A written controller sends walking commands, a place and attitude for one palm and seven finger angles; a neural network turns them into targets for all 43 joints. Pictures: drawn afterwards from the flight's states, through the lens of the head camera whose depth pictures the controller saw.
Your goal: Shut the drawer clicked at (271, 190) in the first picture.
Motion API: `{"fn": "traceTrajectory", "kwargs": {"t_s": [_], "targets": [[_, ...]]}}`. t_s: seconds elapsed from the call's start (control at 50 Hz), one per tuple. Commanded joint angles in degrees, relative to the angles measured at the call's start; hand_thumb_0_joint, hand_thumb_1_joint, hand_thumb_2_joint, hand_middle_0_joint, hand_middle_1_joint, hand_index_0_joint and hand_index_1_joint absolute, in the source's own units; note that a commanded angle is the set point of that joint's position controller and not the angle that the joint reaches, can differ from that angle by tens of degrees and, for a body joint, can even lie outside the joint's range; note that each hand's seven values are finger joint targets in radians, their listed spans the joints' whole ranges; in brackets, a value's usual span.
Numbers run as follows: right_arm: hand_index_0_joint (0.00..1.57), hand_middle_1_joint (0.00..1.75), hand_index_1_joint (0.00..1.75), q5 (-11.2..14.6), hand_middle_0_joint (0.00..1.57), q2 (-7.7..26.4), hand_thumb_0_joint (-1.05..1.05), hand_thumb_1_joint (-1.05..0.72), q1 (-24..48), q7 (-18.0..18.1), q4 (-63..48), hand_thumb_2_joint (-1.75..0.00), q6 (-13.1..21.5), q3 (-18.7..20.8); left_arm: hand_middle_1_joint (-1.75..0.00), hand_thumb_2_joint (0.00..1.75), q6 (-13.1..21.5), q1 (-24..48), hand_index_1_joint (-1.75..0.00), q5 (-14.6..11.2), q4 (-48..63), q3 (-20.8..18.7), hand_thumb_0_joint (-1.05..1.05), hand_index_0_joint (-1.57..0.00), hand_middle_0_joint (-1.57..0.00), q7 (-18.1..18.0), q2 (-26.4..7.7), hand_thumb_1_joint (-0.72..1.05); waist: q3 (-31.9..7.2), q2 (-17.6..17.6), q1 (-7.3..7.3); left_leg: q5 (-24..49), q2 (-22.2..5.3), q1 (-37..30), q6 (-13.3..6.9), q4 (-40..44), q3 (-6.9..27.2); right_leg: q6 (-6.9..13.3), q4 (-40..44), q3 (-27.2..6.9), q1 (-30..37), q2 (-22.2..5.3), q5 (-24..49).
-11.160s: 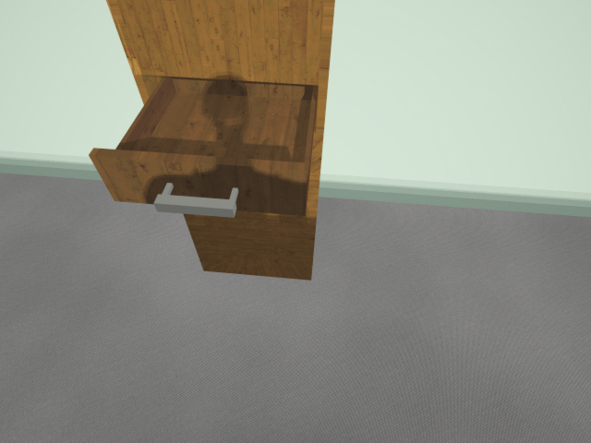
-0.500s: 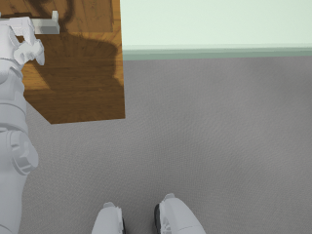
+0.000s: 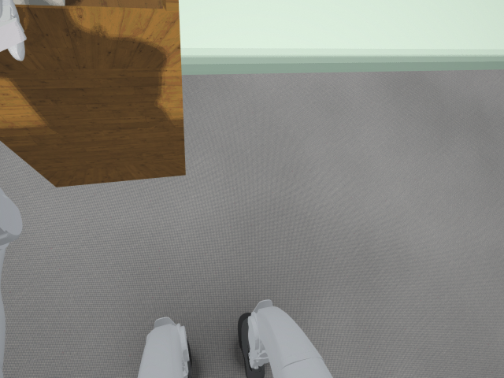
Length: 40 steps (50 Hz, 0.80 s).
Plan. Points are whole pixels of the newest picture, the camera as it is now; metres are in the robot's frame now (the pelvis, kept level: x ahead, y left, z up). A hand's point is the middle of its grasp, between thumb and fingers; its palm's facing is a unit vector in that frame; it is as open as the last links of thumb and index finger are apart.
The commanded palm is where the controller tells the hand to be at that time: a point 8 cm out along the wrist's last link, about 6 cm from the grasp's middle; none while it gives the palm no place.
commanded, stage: push the drawer shut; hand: left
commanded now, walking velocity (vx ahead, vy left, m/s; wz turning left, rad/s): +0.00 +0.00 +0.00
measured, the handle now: out of the picture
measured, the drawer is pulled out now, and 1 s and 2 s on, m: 0.00 0.00 0.00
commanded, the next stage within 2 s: pull the fist back off the drawer in 0.48 s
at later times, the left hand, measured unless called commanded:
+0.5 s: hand (13, 20) +0.59 +0.22 +0.09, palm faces +0.04 -1.00 -0.04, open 3.4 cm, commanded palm +0.63 +0.22 +0.09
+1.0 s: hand (9, 19) +0.59 +0.22 +0.10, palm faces +0.04 -1.00 -0.03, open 3.5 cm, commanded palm +0.58 +0.22 +0.09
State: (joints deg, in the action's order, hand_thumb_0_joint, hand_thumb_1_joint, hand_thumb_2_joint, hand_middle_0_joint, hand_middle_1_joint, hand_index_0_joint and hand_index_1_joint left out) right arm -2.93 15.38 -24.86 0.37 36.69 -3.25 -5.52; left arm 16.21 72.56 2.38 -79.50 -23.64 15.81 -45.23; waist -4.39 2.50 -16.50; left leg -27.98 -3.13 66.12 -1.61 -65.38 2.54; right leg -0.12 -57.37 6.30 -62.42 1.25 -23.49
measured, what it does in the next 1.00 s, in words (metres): stands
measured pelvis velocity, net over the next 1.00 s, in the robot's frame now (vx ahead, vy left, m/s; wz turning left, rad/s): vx -0.02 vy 0.01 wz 0.00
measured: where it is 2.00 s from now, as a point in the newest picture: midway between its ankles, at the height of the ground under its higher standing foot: (218, 370)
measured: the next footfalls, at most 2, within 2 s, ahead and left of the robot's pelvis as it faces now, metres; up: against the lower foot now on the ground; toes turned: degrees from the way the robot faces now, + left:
none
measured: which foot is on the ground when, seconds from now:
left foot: down 0.00-1.00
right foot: down 0.00-1.00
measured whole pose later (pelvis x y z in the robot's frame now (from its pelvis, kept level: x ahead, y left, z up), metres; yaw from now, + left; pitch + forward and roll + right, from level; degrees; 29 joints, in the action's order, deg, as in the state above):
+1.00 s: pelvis -0.02 +0.01 -0.01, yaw +0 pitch +29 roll -7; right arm -3.8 15.5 -26.4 -0.4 36.9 0.4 -6.2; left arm 13.1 76.1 3.5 -77.8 -22.9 13.9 -45.8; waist -4.0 2.8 -17.7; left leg -27.0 -2.7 69.6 -2.2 -67.0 2.9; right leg -0.6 -58.2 6.5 -65.3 1.0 -22.2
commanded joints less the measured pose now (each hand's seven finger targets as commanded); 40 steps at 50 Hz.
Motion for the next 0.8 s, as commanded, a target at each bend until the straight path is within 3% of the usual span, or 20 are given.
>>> {"fn": "traceTrajectory", "kwargs": {"t_s": [0.0,0.04,0.12,0.32,0.4,0.44,0.5,0.56,0.72,0.76,0.78], "targets": [[0.20,0.30,0.30,-0.43,0.20,12.68,0.00,-0.90,-14.71,0.78,0.91,-0.90,0.75,3.98,-1.60,0.90,3.80,36.48,-1.60,-2.35,15.09,0.39,0.00,-1.40,-1.40,-1.45,-10.31,0.90,-30.97,17.68,-5.15,22.92,-0.35,-30.33,-0.27,5.82,4.16,1.09,5.67,-2.79,4.59,2.09,10.26],[0.20,0.30,0.30,-0.43,0.20,13.09,0.00,-0.90,-14.82,0.96,1.06,-0.90,1.11,3.67,-1.60,0.90,3.65,37.16,-1.60,-2.08,15.07,0.01,0.00,-1.40,-1.40,-1.44,-11.81,0.90,-31.33,18.01,-5.32,22.17,-0.50,-30.31,-0.21,5.85,4.63,1.16,5.21,-2.48,3.78,2.02,9.54],[0.20,0.30,0.30,-0.44,0.20,13.17,0.00,-0.90,-14.49,1.19,1.46,-0.90,2.27,3.40,-1.60,0.90,2.70,38.62,-1.60,-2.01,14.69,2.22,0.00,-1.40,-1.40,-1.83,-9.26,0.90,-29.87,19.72,-6.39,18.97,-0.75,-30.13,-0.29,6.32,5.24,1.14,5.09,-2.11,0.82,1.88,7.42],[0.20,0.30,0.30,-0.58,0.20,13.82,0.00,-0.90,-14.85,1.42,2.32,-0.90,4.91,3.08,-1.60,0.90,1.98,42.06,-1.60,-1.15,16.48,3.50,0.00,-1.40,-1.40,-3.70,-8.81,0.90,-31.63,21.49,-7.17,14.96,-1.24,-31.87,0.10,7.45,6.85,1.14,4.62,-1.66,-1.97,1.72,5.24],[0.20,0.30,0.30,-0.59,0.20,13.91,0.00,-0.90,-14.87,1.44,2.37,-0.90,5.51,2.77,-1.60,0.90,1.65,41.51,-1.60,-1.09,15.72,2.72,0.00,-1.40,-1.40,-4.10,-10.01,0.90,-30.04,19.33,-7.20,12.60,-1.18,-29.53,-0.16,7.82,6.44,0.89,5.21,-1.69,-0.53,1.69,4.38],[0.20,0.30,0.30,-0.65,0.20,14.05,0.00,-0.90,-15.17,1.44,2.38,-0.90,5.72,2.74,-1.60,0.90,2.13,42.58,-1.60,-0.91,17.00,2.66,0.00,-1.40,-1.40,-4.05,-10.72,0.90,-31.42,21.55,-6.95,13.70,-1.24,-31.11,0.12,7.92,6.71,1.17,4.93,-1.73,-0.94,1.72,4.82],[0.20,0.30,0.30,-0.77,0.20,13.98,0.00,-0.90,-15.40,1.38,2.66,-0.90,6.21,2.83,-1.60,0.90,2.62,43.22,-1.60,-1.08,17.89,2.44,0.00,-1.40,-1.40,-4.15,-10.64,0.90,-32.12,21.85,-6.92,14.53,-1.26,-31.83,0.22,7.74,6.80,1.12,4.90,-1.72,-0.83,1.78,5.39],[0.20,0.30,0.30,-0.58,0.20,14.06,0.00,-0.90,-15.21,1.43,2.88,-0.90,6.36,2.67,-1.60,0.90,2.43,42.11,-1.60,-1.23,16.02,2.96,0.00,-1.40,-1.40,-4.00,-9.94,0.90,-29.73,20.07,-7.33,12.87,-1.42,-30.23,0.08,8.19,6.86,1.04,5.19,-1.68,-1.16,1.79,4.60],[0.20,0.30,0.30,-0.69,0.20,14.05,0.00,-0.90,-16.25,1.15,1.99,-0.90,5.78,2.79,-1.60,0.90,2.36,40.57,-1.60,-1.27,15.45,-0.42,0.00,-1.40,-1.40,-3.42,-13.53,0.90,-30.74,19.17,-5.97,14.99,-0.80,-28.95,-0.08,7.48,6.14,1.35,5.03,-1.69,1.63,1.88,5.66],[0.20,0.30,0.30,-0.77,0.20,13.78,0.00,-0.90,-16.07,0.96,1.98,-0.90,5.46,3.00,-1.60,0.90,2.08,40.36,-1.60,-1.39,15.27,0.61,0.00,-1.40,-1.40,-3.19,-11.40,0.90,-30.46,19.34,-6.12,15.67,-0.80,-29.57,0.09,7.24,6.16,1.34,5.05,-1.58,0.96,1.89,6.17],[0.20,0.30,0.30,-0.85,0.20,13.77,0.00,-0.90,-16.38,0.88,1.84,-0.90,5.15,3.02,-1.60,0.90,1.96,39.55,-1.60,-1.22,14.95,-0.32,0.00,-1.40,-1.40,-3.21,-12.40,0.90,-30.08,18.88,-5.74,16.29,-0.86,-29.67,0.15,7.30,6.24,1.40,5.01,-1.39,1.18,1.95,6.39]]}}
